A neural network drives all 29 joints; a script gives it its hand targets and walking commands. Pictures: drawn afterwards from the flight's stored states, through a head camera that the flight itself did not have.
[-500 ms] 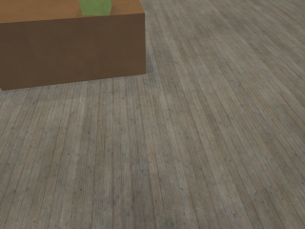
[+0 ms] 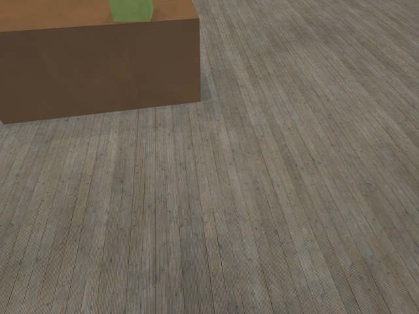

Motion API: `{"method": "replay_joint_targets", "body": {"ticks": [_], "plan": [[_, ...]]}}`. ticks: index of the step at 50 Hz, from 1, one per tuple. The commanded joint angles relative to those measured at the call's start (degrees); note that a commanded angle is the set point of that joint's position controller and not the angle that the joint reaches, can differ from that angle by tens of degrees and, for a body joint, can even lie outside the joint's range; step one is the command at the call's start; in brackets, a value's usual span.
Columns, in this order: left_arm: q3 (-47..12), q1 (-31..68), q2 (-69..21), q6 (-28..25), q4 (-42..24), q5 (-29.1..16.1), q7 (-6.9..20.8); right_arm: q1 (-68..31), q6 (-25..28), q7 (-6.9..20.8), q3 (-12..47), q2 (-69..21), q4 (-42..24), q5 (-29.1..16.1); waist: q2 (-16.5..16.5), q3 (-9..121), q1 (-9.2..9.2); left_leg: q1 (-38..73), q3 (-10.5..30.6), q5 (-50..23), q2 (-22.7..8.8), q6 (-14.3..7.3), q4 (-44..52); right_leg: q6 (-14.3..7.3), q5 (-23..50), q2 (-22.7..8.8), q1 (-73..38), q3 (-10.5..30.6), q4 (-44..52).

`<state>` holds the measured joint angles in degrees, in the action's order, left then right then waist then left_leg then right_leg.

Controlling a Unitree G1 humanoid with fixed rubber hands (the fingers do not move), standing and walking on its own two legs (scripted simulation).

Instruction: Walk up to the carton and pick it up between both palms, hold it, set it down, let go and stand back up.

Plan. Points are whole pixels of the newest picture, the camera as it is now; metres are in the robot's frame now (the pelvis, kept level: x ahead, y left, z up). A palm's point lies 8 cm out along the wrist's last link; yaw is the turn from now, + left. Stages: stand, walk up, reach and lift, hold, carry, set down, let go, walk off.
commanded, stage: stand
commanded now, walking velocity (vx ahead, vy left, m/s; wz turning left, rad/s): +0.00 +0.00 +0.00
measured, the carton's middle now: out of the picture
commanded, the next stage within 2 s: walk up in 1.38 s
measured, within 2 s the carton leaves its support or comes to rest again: neither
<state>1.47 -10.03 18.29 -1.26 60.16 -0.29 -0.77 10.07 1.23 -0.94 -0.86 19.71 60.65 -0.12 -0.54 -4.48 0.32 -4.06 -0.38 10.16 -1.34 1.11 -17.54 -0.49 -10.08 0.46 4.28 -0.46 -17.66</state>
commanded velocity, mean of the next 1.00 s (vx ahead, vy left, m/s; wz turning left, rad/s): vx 0.00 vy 0.00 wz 0.00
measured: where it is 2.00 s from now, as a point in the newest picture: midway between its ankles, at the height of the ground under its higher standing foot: outside the picture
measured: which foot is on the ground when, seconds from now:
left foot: down 0.00-1.00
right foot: down 0.00-1.00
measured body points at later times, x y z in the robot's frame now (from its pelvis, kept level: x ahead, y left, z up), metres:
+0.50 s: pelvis +0.00 +0.00 +0.00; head +0.01 +0.00 +0.45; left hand +0.06 +0.29 -0.13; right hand +0.06 -0.30 -0.13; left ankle +0.00 +0.13 -0.75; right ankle +0.00 -0.11 -0.75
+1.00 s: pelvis +0.00 +0.00 +0.00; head +0.01 +0.00 +0.45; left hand +0.07 +0.29 -0.13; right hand +0.06 -0.30 -0.13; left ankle +0.00 +0.13 -0.75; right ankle +0.00 -0.11 -0.75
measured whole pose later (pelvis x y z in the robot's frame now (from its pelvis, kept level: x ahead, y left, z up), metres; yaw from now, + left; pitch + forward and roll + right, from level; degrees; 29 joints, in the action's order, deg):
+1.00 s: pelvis +0.00 +0.00 +0.00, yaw +0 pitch -3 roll +0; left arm 1.3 -10.1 18.3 -1.3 60.5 -0.3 -0.9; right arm 10.3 1.2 -1.0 -0.9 19.8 61.1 -0.2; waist -0.5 -4.6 0.3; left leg -3.7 -0.3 10.1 -1.3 1.1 -17.2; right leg -0.5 -10.0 0.4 3.9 -0.5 -17.3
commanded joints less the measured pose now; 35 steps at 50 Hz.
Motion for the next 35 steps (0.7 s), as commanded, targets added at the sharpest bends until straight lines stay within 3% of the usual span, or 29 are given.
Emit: {"method": "replay_joint_targets", "body": {"ticks": [1,35], "plan": [[2.4,0.3,11.9,-1.1,-3.1,0.0,-0.7,-0.3,1.1,-0.7,-2.4,11.0,-3.0,-0.1,0.8,2.8,-0.10,-0.2,4.0,-7.5,-7.1,-1.9,2.8,-0.9,8.5,-8.3,0.7,4.8,3.2],[2.2,0.1,12.0,-1.0,-2.8,-0.1,-0.8,0.2,1.0,-0.7,-2.4,11.0,-2.5,0.0,0.7,2.7,-0.02,0.1,4.2,-7.3,-7.2,-1.9,2.9,-0.9,8.1,-8.5,0.7,4.9,3.4]]}}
